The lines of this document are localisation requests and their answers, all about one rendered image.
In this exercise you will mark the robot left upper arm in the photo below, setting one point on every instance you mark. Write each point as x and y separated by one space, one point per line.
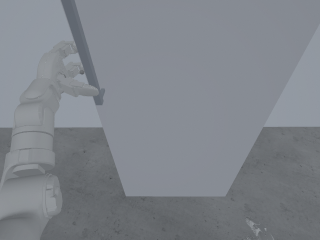
26 205

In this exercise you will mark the right robot hand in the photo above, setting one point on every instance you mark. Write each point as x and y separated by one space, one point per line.
258 229

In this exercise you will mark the robot left forearm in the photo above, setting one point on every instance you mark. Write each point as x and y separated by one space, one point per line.
31 152

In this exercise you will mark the left robot hand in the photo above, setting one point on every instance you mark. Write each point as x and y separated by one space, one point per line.
51 67

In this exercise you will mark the fridge door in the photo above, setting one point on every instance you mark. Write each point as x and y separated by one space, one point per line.
190 84

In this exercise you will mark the handle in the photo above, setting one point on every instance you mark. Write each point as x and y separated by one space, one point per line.
74 21

